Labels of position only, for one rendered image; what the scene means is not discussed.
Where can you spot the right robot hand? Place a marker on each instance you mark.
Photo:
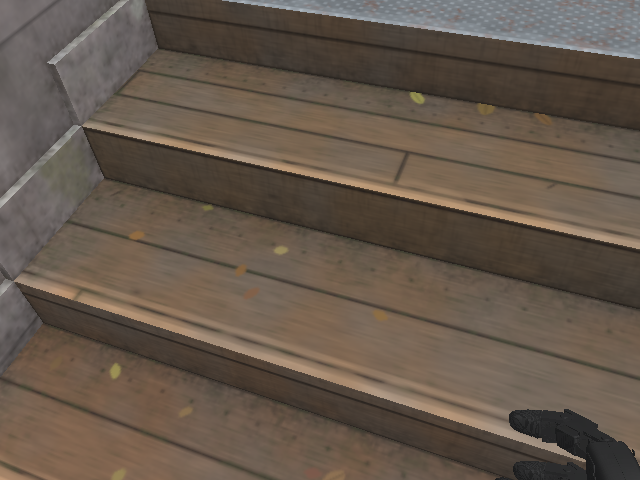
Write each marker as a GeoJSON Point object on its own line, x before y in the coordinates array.
{"type": "Point", "coordinates": [606, 459]}

